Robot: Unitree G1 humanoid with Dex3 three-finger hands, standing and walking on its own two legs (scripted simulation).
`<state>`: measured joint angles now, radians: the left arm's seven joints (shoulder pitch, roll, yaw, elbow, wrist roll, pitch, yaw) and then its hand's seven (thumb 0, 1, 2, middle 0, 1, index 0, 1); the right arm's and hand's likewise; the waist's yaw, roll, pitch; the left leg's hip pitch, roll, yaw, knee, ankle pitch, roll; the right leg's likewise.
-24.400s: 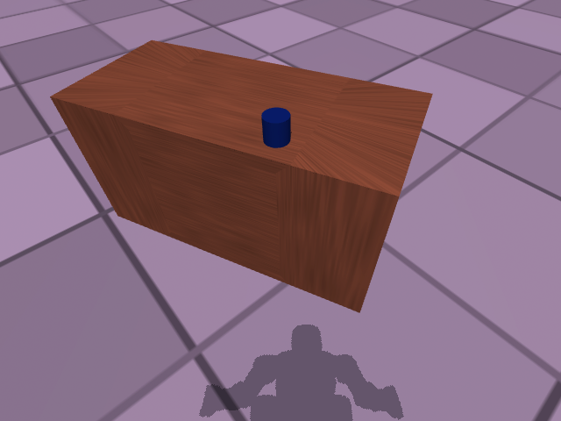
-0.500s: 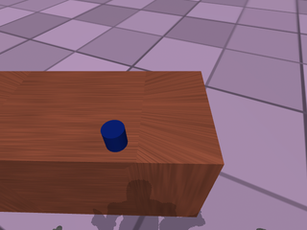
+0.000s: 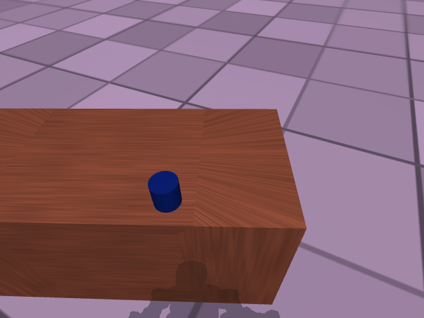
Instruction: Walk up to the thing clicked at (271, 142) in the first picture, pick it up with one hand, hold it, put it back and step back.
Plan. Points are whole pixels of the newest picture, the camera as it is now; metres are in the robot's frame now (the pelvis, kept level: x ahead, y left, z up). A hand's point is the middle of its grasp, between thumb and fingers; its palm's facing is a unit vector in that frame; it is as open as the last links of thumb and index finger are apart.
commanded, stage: home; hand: left
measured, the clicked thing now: (165, 191) +0.47 +0.16 -0.09
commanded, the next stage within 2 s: stand in 1.22 s
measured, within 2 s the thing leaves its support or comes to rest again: neither
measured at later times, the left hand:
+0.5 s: hand out of the picture +0.06 +0.25 -0.16, palm faces -0.05 -0.94 -0.34, open 17.5 cm
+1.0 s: hand out of the picture +0.11 +0.25 -0.15, palm faces -0.04 -0.94 -0.35, open 17.5 cm
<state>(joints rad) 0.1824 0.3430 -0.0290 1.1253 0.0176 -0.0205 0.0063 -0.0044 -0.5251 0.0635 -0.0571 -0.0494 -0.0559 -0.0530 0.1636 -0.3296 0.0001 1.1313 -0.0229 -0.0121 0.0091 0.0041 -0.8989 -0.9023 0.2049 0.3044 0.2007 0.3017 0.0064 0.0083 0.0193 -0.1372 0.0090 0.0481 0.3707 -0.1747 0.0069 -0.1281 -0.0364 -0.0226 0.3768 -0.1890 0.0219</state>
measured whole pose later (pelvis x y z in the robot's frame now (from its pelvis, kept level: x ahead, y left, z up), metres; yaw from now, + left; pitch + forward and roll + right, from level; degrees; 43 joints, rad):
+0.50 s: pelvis +0.01 +0.00 +0.00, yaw +0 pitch -3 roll +0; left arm 0.16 0.34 -0.03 1.16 0.01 -0.02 0.00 0.00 -0.55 0.05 -0.05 -0.05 -0.05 -0.05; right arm 0.14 -0.35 0.01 1.15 -0.01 -0.01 0.01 0.00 -0.90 -0.90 0.20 0.30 0.20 0.30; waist 0.00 0.01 0.04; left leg -0.12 0.01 0.05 0.33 -0.17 0.00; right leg -0.12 -0.03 -0.02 0.34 -0.18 0.02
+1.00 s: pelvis +0.03 +0.00 +0.00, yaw -1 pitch -2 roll +0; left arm 0.10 0.34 -0.02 1.14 0.01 -0.02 0.00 0.00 -0.55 0.05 -0.05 -0.05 -0.05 -0.05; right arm 0.11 -0.35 0.01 1.15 -0.01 -0.02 0.00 0.00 -0.90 -0.90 0.20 0.30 0.20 0.30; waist 0.00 0.01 0.03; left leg -0.08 0.02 0.06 0.30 -0.18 0.00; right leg -0.08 -0.03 -0.01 0.30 -0.19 0.02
